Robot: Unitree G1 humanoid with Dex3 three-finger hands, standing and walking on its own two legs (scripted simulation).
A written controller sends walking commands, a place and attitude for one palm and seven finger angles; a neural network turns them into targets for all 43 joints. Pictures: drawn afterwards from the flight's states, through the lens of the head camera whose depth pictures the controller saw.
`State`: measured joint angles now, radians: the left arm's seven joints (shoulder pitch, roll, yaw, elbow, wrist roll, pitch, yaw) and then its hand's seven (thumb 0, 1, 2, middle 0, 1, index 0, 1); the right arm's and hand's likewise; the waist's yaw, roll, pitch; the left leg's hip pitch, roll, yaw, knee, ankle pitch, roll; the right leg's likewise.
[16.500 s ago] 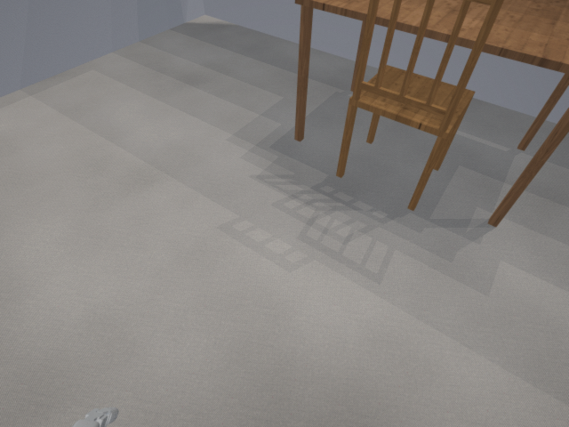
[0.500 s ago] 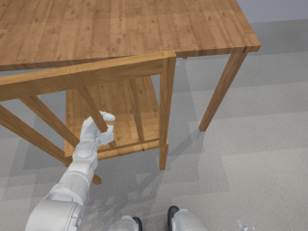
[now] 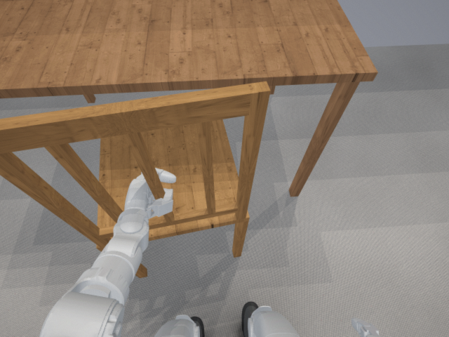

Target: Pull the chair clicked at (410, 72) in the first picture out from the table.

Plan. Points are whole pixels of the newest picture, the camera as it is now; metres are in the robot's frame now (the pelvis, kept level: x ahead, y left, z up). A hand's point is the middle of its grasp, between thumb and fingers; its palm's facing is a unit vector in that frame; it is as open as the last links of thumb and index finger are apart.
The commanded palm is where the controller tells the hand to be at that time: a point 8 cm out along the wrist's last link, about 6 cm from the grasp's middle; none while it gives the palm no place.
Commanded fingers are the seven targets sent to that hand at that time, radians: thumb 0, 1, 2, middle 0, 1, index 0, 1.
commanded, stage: step backward, pulling the chair out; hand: left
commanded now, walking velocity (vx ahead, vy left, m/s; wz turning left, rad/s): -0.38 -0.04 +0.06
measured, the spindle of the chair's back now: (155, 185) +0.40 +0.14 -0.03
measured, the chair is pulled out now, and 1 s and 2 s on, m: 0.17 0.17 0.18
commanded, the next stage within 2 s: none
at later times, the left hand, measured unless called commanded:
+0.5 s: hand (167, 201) +0.37 +0.12 -0.06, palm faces +0.03 -0.98 -0.20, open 5.3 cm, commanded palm +0.38 +0.17 -0.05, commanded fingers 0.00 0.90 0.90 -0.50 -1.45 -0.50 -1.45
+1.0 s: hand (167, 201) +0.37 +0.12 -0.06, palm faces +0.05 -0.98 -0.21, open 5.4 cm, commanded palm +0.37 +0.17 -0.05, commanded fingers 0.00 0.90 0.90 -0.50 -1.45 -0.50 -1.45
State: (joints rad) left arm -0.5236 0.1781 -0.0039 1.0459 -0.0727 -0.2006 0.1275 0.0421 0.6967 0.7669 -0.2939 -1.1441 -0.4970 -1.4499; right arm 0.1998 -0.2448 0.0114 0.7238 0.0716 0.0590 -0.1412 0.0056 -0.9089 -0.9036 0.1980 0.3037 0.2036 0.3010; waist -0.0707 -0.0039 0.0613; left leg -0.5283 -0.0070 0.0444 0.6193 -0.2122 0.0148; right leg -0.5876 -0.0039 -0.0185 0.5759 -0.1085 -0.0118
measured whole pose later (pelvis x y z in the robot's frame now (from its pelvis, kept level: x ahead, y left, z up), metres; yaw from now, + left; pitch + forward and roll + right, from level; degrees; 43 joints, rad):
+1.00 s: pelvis +0.00 -0.01 +0.00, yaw +2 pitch +5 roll +0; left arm -0.56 0.17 0.03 1.08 -0.06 -0.22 0.14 0.05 0.67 0.81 -0.31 -1.16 -0.50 -1.45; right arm 0.19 -0.26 0.01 0.76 0.07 -0.02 -0.13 0.01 -0.91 -0.90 0.20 0.30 0.21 0.30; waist -0.07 0.03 0.11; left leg -0.51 0.00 0.01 0.64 -0.21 -0.01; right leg -0.56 0.00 -0.06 0.58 -0.13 -0.04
